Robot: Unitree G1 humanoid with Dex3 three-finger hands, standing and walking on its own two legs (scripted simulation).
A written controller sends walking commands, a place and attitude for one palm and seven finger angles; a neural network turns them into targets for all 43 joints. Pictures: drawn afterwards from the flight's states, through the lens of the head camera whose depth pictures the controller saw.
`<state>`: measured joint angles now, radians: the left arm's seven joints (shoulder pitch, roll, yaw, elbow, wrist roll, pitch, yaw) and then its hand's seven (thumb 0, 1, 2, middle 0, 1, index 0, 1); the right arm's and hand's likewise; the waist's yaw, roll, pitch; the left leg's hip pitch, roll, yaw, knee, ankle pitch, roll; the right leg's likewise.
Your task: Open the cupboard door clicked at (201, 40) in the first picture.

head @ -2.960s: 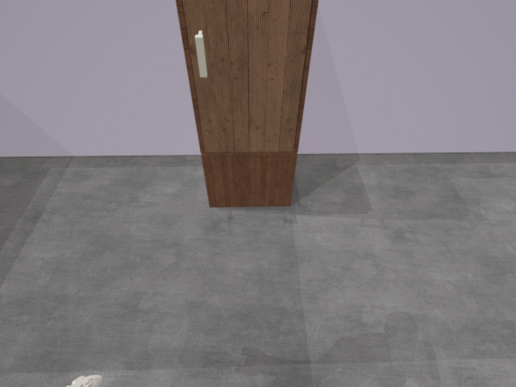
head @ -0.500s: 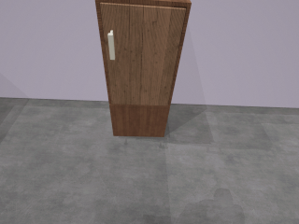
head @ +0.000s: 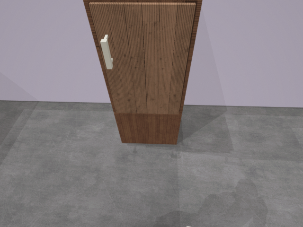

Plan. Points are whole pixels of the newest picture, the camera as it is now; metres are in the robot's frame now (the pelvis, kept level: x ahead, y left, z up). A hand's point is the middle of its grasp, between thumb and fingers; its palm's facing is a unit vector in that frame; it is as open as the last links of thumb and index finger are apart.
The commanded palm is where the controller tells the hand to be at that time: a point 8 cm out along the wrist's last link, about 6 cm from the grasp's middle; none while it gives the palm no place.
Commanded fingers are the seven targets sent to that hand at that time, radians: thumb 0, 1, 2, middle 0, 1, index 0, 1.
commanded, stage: take the last steps up to it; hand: left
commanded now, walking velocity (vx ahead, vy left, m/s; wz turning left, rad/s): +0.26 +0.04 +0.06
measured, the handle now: (108, 52) +0.73 +0.22 +0.06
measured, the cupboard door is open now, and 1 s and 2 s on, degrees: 0 0 0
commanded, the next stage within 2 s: come to a stop and stand still in 0.28 s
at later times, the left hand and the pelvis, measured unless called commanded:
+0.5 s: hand out of the picture +0.13 +0.21 -0.17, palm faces +0.07 -0.99 -0.15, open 7.4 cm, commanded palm none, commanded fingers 0.00 0.90 0.90 -0.20 -0.30 -0.20 -0.30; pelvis +0.15 +0.04 +0.02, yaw +0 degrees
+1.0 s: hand (102, 200) +0.22 +0.17 -0.13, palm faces +0.04 -0.96 -0.27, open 7.3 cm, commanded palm none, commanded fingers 0.00 0.90 0.90 -0.20 -0.30 -0.20 -0.30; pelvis +0.15 -0.02 +0.02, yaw +0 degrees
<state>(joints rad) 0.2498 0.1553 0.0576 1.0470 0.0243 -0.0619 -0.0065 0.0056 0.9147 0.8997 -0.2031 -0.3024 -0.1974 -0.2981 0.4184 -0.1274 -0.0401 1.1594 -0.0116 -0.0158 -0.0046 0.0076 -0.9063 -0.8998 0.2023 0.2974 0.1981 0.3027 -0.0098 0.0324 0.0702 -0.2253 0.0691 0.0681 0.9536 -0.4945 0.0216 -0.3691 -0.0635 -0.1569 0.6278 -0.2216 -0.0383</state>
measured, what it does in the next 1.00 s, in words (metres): walks ahead: left foot, then right foot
